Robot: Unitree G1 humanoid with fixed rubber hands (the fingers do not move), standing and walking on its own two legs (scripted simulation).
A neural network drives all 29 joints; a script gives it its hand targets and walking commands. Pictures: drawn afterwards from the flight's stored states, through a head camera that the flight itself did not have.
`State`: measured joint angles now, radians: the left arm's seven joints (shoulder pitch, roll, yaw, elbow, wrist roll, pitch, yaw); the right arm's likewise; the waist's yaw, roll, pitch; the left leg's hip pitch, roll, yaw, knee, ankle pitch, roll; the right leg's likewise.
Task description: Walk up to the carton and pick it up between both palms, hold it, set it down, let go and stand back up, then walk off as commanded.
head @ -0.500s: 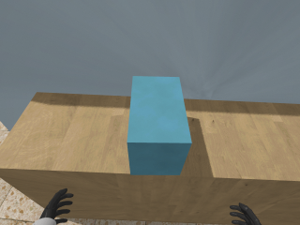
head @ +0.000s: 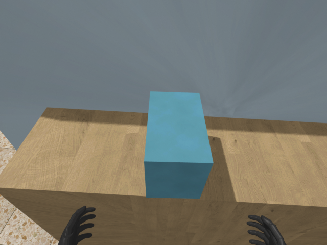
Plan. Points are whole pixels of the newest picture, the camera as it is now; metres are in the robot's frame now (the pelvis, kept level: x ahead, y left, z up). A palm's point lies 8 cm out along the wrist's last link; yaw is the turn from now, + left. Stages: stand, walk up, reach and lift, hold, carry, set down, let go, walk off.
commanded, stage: reach and lift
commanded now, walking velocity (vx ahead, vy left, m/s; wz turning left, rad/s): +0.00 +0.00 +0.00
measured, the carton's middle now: (173, 142) +0.44 -0.01 -0.01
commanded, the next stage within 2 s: none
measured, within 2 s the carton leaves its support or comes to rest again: neither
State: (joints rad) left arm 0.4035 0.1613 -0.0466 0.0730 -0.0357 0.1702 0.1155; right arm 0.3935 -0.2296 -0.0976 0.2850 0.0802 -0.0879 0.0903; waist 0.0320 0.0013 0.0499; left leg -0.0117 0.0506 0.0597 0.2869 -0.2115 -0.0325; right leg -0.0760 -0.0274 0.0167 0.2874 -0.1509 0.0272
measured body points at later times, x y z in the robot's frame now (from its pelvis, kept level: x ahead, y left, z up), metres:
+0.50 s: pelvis +0.00 -0.01 +0.00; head -0.01 +0.00 +0.45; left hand +0.18 +0.18 +0.01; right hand +0.18 -0.21 +0.01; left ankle -0.03 +0.13 -0.75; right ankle +0.01 -0.14 -0.75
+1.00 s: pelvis +0.00 -0.01 +0.00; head +0.01 +0.00 +0.45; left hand +0.26 +0.18 +0.05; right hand +0.26 -0.21 +0.04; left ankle -0.03 +0.13 -0.75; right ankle +0.01 -0.14 -0.75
